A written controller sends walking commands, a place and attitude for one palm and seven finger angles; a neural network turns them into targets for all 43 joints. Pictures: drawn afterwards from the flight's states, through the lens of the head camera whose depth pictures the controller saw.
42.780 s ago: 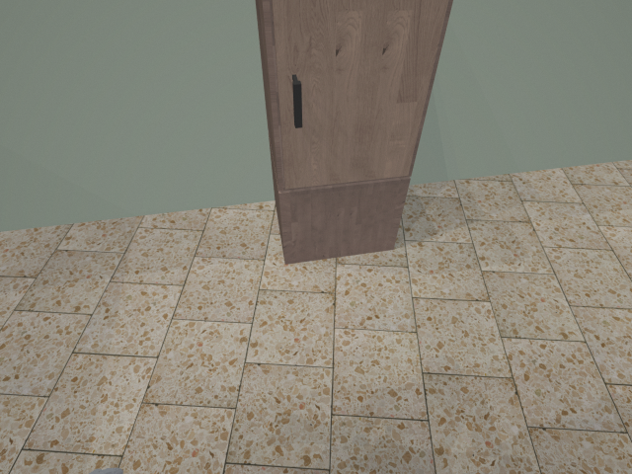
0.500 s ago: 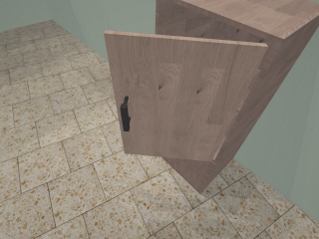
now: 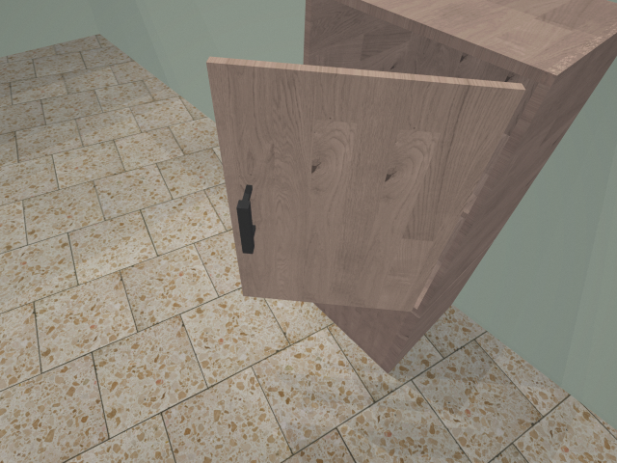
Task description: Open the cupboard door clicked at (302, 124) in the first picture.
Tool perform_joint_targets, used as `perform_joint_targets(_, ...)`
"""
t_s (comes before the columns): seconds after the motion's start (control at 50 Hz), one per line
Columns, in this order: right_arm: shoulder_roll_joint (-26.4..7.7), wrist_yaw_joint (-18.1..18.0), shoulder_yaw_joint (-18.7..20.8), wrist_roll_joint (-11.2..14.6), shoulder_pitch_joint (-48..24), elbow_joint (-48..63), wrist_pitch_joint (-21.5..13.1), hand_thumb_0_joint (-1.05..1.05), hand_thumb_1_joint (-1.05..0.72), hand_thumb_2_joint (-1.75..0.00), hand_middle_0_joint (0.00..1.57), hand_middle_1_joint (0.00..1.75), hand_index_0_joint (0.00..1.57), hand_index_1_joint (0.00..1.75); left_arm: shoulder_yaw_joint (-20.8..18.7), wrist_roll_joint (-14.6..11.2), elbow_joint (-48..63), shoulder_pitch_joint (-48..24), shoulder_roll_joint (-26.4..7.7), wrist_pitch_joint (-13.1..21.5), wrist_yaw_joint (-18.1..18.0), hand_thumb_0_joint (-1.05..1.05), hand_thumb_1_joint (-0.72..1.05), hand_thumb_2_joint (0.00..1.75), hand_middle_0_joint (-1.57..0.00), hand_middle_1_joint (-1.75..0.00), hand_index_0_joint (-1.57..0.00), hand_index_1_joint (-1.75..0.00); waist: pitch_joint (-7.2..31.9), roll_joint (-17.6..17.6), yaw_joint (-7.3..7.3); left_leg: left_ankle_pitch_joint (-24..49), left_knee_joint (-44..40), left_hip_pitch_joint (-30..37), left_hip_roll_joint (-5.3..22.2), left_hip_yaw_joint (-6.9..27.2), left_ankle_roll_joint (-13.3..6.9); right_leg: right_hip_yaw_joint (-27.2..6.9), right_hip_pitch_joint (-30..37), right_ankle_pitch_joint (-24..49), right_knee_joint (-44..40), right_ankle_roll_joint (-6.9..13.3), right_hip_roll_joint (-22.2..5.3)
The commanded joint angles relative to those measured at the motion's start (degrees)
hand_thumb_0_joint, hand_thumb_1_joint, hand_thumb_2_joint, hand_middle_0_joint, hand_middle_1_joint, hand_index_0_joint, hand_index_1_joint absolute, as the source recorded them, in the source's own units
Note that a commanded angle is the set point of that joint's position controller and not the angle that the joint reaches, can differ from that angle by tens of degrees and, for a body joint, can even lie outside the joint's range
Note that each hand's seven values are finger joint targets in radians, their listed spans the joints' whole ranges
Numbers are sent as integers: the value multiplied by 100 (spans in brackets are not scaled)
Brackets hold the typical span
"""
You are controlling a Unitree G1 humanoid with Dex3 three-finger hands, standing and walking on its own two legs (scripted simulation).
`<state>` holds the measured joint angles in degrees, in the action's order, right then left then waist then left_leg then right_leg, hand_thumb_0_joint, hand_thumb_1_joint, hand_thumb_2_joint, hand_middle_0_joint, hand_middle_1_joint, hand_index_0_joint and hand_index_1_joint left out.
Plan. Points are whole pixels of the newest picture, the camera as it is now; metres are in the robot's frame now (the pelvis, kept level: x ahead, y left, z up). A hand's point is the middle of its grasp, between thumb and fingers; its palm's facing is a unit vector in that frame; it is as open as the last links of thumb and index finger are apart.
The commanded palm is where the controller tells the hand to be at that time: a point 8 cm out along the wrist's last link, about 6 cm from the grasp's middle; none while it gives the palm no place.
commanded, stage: look again from close up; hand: left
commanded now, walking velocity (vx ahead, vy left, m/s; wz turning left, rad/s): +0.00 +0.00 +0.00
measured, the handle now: (248, 220) +0.52 +0.14 -0.03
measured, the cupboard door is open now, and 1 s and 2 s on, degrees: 42 42 42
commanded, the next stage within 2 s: raise the hand with hooked fingers in 0.16 s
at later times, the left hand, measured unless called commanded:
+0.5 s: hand (171, 403) +0.19 +0.18 -0.02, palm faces +0.18 -0.98 -0.06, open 7.7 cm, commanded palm +0.11 +0.23 -0.07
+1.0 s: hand (162, 425) +0.17 +0.20 -0.05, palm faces -0.02 -1.00 -0.04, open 10.5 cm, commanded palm +0.14 +0.25 -0.05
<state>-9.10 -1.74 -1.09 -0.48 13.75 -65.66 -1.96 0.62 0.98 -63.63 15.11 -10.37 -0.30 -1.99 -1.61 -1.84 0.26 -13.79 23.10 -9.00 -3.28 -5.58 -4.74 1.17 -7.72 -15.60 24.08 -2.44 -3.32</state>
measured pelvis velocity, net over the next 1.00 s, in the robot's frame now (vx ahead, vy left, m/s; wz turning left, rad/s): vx -0.05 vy -0.05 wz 0.06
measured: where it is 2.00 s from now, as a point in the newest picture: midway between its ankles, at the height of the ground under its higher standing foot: outside the picture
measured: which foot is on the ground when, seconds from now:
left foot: down 0.00-1.00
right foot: down 0.00-1.00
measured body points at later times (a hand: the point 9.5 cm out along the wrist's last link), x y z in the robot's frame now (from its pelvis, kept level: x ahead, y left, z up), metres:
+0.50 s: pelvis -0.03 -0.02 -0.03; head -0.01 -0.02 +0.42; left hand +0.18 +0.24 -0.01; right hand +0.11 -0.26 -0.13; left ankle -0.01 +0.06 -0.74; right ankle -0.02 -0.13 -0.74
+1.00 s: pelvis -0.05 -0.05 -0.09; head +0.03 -0.04 +0.35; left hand +0.17 +0.25 -0.05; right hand +0.14 -0.26 -0.18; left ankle -0.01 +0.06 -0.74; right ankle -0.02 -0.13 -0.74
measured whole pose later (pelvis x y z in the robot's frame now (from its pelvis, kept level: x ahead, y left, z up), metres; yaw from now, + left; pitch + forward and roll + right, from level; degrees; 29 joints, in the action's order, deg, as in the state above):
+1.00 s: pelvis -0.05 -0.05 -0.09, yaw +3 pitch +15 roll -3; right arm -12.4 -3.5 -2.1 2.3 12.4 -33.6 -13.7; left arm -18.4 -21.5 -11.9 13.5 -19.5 20.3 29.6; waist 7.1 1.9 -0.1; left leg -28.4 67.1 -53.7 1.3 1.2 -0.9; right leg 7.7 -50.0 -29.3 64.0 3.9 2.0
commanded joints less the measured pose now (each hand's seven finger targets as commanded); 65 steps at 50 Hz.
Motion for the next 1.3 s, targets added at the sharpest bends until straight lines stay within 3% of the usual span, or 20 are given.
perform_joint_targets(0.0, -679, -26, 155, 0, 256, 193, -73, 0, -90, -90, 20, 30, 20, 30, -98, 0, 170, 375, -543, 100, -33, 0, 90, 90, -20, -30, -20, -30, -129, 136, 38, 1190, -536, -4, 981, 908, 126, -281, -205, 760, -270, 338, -313)
perform_joint_targets(0.22, -662, -26, 160, 0, 297, 159, -72, 0, -90, -90, 20, 30, 20, 30, -88, -4, 120, 451, -488, 111, -39, 0, 90, 90, -20, -30, -20, -30, -138, 140, 18, 1078, -555, 8, 969, 881, 145, -305, -236, 733, -299, 344, -325)
perform_joint_targets(0.24, -872, 20, 132, 64, 220, 548, -47, 0, -90, -90, 20, 30, 20, 30, -12, 73, 8, 550, -426, 188, -251, 0, 90, 90, -20, -30, -20, -30, -321, 632, -52, 2995, 237, -234, 1117, 885, 407, -271, -529, 1066, -61, 281, -349)
perform_joint_targets(0.26, -1640, -127, 363, 315, 515, 2627, -849, 0, -90, -90, 20, 30, 20, 30, -952, -1037, 9050, -3276, -1815, 1297, -243, 0, 88, 89, -20, -32, -20, -32, 2473, 1629, -607, 3476, -17, 1860, 626, 1158, 806, 337, -528, 1537, 436, 340, 303)
perform_joint_targets(0.28, -1172, -264, 120, 272, -22, 2290, -1419, 0, -90, -90, 20, 30, 20, 30, -790, -630, 7697, -931, -1486, 1000, -426, 0, 85, 88, -20, -33, -20, -33, 2550, 2027, -65, 3864, -205, 2043, 992, 1176, 910, 187, -1022, 140, 1234, 449, 276)
perform_joint_targets(0.3, -892, -172, 222, 304, 34, 2311, -1542, 0, -90, -90, 20, 30, 20, 30, -120, -732, 6605, 737, -332, 296, -494, 0, 83, 87, -21, -34, -21, -34, 1528, 1626, -94, 3030, -406, 995, 872, 1161, 1050, 297, -1406, -627, 1515, 380, 247)
perform_joint_targets(0.32, -982, -147, 259, 321, 120, 2211, -1553, 0, -90, -90, 20, 30, 20, 30, 232, -1004, 6355, 578, 338, 287, -378, 0, 81, 86, -21, -36, -21, -36, 545, 745, -264, 1908, -319, 285, 797, 1080, 856, 322, -1587, -539, 1338, 331, 247)
perform_joint_targets(0.36, -1408, -93, 427, 187, -86, 2689, -1598, 0, -90, -90, 20, 30, 20, 30, -645, -1075, 6124, 46, -480, 992, -95, 0, 76, 84, -21, -39, -21, -39, 146, -126, -400, 247, 592, -816, 516, 1041, 540, 464, -1968, -280, 674, 371, 301)
perform_joint_targets(0.38, -1396, -66, 427, 97, -142, 2859, -1571, 0, -90, -90, 20, 30, 20, 30, -729, -1123, 5609, 377, -343, 1395, 131, 0, 74, 83, -21, -40, -21, -40, 161, -553, -393, -175, 993, -1323, 417, 1039, 491, 517, -2352, -417, 838, 371, 324)
perform_joint_targets(0.4, -1403, 20, 467, 104, -229, 3032, -1566, 0, -90, -90, 20, 30, 20, 30, -1026, -1163, 5096, 882, -454, 1807, 428, 0, 71, 82, -21, -42, -21, -42, 316, -309, -174, -200, 1364, -1661, 331, 962, 523, 482, -2566, -491, 1164, 428, 333)
perform_joint_targets(0.44, -1330, 103, 555, 84, -514, 3375, -1550, 0, -90, -90, 20, 30, 20, 30, -926, -1432, 4598, 1483, -17, 2748, 1186, 0, 67, 80, -22, -45, -22, -45, 535, -1534, 76, -530, 2096, -2708, 295, 802, 531, 446, -3193, -1009, 1921, 427, 381)
perform_joint_targets(0.48, -1370, 225, 641, 118, -707, 3754, -1605, 0, -90, -90, 20, 30, 20, 30, -1190, -1625, 4612, 1553, -334, 3571, 2036, 0, 62, 78, -22, -48, -22, -48, 966, -992, 205, -674, 2717, -3364, 181, 652, 548, 171, -3396, -1096, 2443, 486, 316)
perform_joint_targets(0.5, -1427, 279, 671, 171, -658, 3915, -1605, 0, -90, -90, 20, 30, 20, 30, -1530, -1670, 4393, 1452, -784, 3802, 2492, 0, 60, 77, -22, -50, -22, -50, 1028, -282, 244, -549, 2994, -3480, 139, 611, 563, -72, -3380, -918, 2650, 569, 265)
perform_joint_targets(0.6, -1393, 49, 616, 327, -738, 4705, -1452, 0, -90, -90, 20, 30, 20, 30, -2336, -2351, 5978, 337, -1591, 3188, 2902, 0, 48, 72, -23, -57, -23, -57, 1948, 129, 267, -956, 3494, -4014, 127, 496, 369, -752, -3186, -1801, 2570, 395, 253)
perform_joint_targets(0.66, -1235, -79, 556, 273, -389, 4614, -1453, 0, -90, -90, 20, 30, 20, 30, -2194, -2276, 7307, -283, -1558, 3301, 2587, 0, 41, 69, -24, -62, -24, -62, 2268, 707, -5, -532, 3706, -3651, 279, 592, 268, -784, -3180, -1172, 2601, 357, 299)
perform_joint_targets(0.7, -1272, -166, 500, 208, -232, 4405, -1460, 0, -90, -90, 20, 30, 20, 30, -2010, -2180, 7613, -794, -1622, 3418, 2530, 0, 36, 67, -24, -64, -24, -64, 2079, 575, -300, -371, 3912, -3694, 363, 714, 240, -736, -3390, -721, 2756, 337, 380)
perform_joint_targets(0.78, -1326, -269, 427, 251, -231, 4061, -1551, 0, -90, -90, 20, 30, 20, 30, -1851, -2100, 6913, -792, -1641, 3273, 2847, 0, 27, 63, -25, -70, -25, -70, 1873, 677, -417, -523, 4017, -3938, 399, 757, 223, -717, -3591, -874, 2682, 292, 380)
perform_joint_targets(0.94, -1259, -237, 391, 310, -326, 4173, -1522, 0, -90, -90, 20, 30, 20, 30, -2708, -2509, 6193, -110, -1995, 2343, 3148, 0, 8, 55, -26, -82, -26, -82, 2587, 200, 93, 36, 3651, -3868, 357, 795, 264, -656, -2545, -68, 2614, 159, 259)
perform_joint_targets(1.06, -1307, -177, 416, 285, -220, 4149, -1560, 0, -90, -90, 20, 30, 20, 30, -2594, -2444, 5969, -285, -1844, 2581, 2959, 0, -6, 49, -27, -92, -27, -92, 2194, 11, -11, -188, 3460, -3861, 350, 793, 267, -406, -3003, -587, 2641, 245, 342)
perform_joint_targets(1.28, -1513, -192, 404, 299, -13, 4227, -1565, 0, -90, -90, 20, 30, 20, 30, -2594, -2370, 6250, -727, -2084, 2627, 2882, 0, -31, 38, -29, -108, -29, -108, 2158, 657, -47, -247, 2901, -2933, 389, 992, 327, 215, -3548, -641, 2824, 420, 501)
